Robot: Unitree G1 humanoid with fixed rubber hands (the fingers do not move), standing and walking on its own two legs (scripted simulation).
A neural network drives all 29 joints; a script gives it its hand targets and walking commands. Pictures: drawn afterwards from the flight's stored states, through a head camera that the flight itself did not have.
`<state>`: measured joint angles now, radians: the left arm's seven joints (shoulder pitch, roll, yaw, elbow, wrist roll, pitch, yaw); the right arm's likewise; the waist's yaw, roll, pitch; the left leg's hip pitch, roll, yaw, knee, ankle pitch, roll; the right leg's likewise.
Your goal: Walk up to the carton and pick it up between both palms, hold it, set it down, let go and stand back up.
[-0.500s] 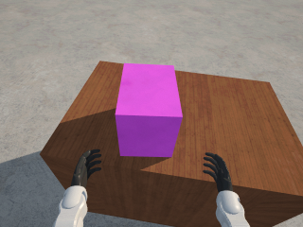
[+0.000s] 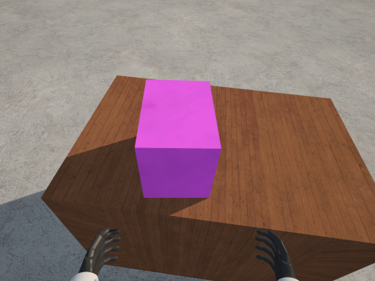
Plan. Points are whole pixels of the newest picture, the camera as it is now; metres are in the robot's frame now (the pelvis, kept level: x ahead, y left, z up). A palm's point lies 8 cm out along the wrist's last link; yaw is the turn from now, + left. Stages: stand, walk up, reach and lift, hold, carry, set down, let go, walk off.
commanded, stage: set down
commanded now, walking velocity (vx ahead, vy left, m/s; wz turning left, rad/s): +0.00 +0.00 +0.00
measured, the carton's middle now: (177, 138) +0.52 +0.05 -0.01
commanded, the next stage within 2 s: let go in 1.14 s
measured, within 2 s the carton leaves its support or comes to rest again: neither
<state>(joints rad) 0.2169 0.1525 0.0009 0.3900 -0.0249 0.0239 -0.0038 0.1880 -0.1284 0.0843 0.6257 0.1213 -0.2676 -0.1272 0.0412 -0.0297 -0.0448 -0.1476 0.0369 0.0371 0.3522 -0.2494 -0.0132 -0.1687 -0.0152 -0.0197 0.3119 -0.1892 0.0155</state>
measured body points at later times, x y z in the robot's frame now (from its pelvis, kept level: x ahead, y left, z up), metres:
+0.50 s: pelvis -0.02 -0.01 +0.00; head -0.02 +0.00 +0.45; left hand +0.14 +0.21 -0.08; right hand +0.14 -0.22 -0.08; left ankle -0.05 +0.12 -0.75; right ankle -0.02 -0.13 -0.75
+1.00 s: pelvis -0.05 -0.01 +0.00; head -0.05 +0.00 +0.45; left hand +0.12 +0.20 -0.09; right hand +0.11 -0.23 -0.08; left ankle -0.05 +0.12 -0.75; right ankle -0.02 -0.13 -0.75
